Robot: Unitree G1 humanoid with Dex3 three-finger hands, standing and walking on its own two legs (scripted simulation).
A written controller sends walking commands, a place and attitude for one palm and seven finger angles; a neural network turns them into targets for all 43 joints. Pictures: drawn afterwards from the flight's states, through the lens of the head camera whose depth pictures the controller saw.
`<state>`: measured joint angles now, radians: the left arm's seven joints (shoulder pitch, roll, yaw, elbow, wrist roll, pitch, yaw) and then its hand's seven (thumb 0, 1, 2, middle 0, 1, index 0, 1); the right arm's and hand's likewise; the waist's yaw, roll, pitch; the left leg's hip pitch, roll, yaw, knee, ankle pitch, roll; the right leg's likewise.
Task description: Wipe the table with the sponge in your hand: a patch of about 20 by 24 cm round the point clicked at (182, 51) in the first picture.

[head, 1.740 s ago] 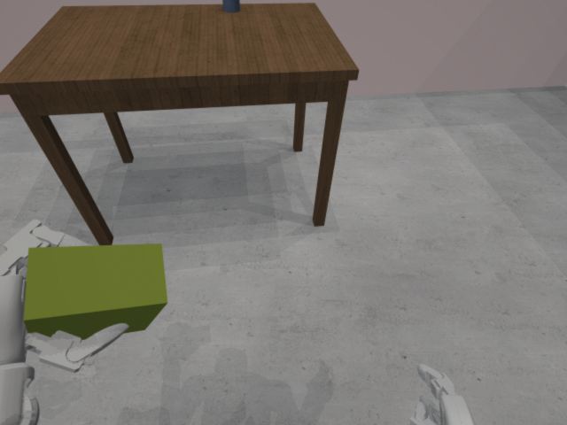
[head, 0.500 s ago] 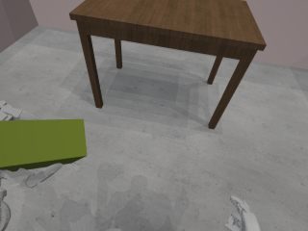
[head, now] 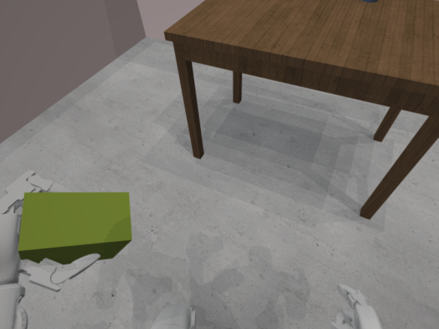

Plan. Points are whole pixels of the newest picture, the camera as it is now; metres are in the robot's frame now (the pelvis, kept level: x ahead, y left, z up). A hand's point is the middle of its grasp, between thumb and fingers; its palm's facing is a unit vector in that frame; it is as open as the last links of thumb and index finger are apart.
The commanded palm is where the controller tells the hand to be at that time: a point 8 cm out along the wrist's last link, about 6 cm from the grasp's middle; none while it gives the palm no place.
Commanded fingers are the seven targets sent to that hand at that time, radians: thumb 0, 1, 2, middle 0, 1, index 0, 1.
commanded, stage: walk to a spot facing it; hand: left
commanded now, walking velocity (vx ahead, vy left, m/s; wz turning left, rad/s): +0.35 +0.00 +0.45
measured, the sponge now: (91, 230) +0.23 +0.19 +0.14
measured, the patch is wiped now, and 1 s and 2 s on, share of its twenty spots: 0.00 0.00 0.00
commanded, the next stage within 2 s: none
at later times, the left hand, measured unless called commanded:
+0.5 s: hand (69, 158) +0.31 +0.23 +0.19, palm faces +0.50 -0.72 -0.48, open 10.6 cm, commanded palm +0.26 +0.27 +0.18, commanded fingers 0.00 0.10 1.30 -1.20 -1.60 -1.20 -1.60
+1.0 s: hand (72, 132) +0.38 +0.26 +0.17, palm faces +0.71 -0.56 -0.43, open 10.6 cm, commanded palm +0.31 +0.28 +0.18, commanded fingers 0.00 0.10 1.30 -1.20 -1.60 -1.20 -1.60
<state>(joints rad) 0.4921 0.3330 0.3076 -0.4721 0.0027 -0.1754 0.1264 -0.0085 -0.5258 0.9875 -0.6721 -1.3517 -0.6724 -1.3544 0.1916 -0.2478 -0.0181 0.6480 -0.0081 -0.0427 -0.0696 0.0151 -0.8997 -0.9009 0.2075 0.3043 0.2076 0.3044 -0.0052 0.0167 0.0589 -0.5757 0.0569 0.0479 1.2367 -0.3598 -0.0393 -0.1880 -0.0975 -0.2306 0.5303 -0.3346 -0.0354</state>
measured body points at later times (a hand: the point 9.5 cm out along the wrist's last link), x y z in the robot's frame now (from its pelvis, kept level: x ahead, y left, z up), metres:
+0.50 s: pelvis +0.14 -0.03 -0.01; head +0.17 -0.03 +0.44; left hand +0.28 +0.27 +0.22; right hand +0.33 -0.19 -0.11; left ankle +0.14 +0.12 -0.74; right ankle +0.22 -0.16 -0.70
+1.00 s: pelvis +0.28 -0.04 -0.02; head +0.31 -0.02 +0.42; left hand +0.34 +0.29 +0.20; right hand +0.55 -0.21 -0.09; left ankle +0.30 +0.09 -0.74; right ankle +0.25 -0.17 -0.70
